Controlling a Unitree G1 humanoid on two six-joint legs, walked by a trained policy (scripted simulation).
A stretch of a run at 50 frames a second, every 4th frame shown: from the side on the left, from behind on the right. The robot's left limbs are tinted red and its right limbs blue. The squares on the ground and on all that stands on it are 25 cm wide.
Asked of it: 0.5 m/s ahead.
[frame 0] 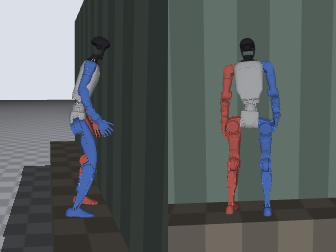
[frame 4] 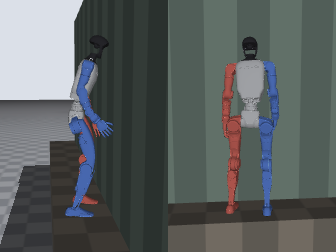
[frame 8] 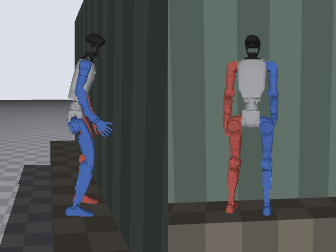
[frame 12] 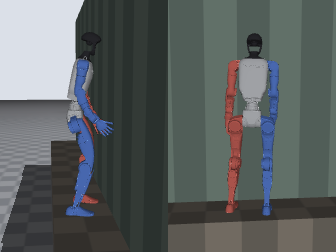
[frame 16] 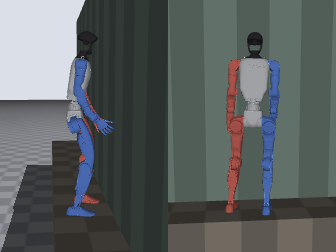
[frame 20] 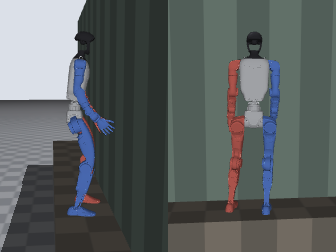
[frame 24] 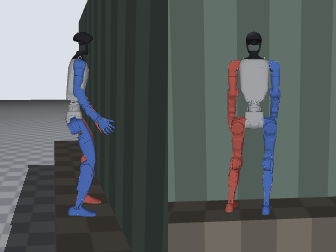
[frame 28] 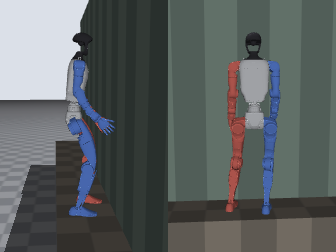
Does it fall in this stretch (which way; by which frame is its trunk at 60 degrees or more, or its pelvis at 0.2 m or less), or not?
no
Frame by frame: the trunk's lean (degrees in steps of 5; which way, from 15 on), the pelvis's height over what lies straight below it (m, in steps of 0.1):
0: 20 forward, 0.8
4: 20 forward, 0.8
8: 20 forward, 0.8
12: 15 forward, 0.8
16: 10, 0.8
20: 10, 0.8
24: 10, 0.8
28: 10, 0.8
